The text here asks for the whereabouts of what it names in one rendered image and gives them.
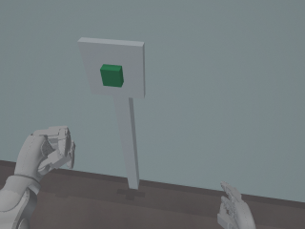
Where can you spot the robot left forearm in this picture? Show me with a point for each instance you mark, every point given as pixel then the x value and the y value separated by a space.
pixel 18 199

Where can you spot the button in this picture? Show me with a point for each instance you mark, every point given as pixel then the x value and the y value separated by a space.
pixel 112 75

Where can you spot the robot right hand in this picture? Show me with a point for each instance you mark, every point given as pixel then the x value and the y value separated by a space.
pixel 240 215

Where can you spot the panel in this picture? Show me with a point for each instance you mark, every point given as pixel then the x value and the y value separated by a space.
pixel 131 56

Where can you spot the robot left hand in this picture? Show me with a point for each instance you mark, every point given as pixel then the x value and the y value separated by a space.
pixel 54 143

